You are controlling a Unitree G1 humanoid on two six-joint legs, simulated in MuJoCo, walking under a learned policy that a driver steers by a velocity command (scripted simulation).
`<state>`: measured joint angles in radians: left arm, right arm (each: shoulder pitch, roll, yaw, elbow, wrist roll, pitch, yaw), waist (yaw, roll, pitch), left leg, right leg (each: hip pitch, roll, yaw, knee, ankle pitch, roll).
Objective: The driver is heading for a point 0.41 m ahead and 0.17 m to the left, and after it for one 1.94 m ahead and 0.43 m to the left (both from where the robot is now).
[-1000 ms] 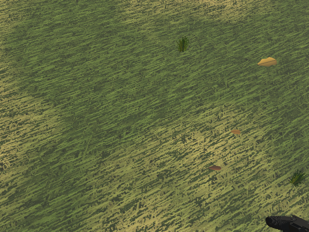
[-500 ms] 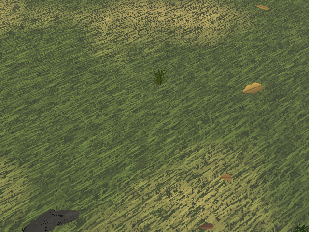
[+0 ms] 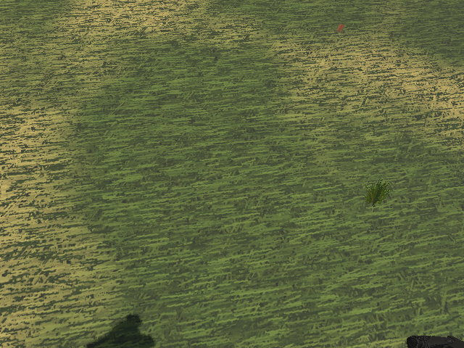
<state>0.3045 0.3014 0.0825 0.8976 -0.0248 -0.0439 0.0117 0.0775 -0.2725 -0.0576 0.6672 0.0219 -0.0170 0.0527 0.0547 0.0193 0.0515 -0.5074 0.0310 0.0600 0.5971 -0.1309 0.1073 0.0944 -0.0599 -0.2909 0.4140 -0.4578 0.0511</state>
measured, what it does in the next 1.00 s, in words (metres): walks ahead, turning left: right foot, then left foot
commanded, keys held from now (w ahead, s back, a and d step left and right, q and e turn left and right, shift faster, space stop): w+q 0.40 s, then q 0.26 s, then no key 0.34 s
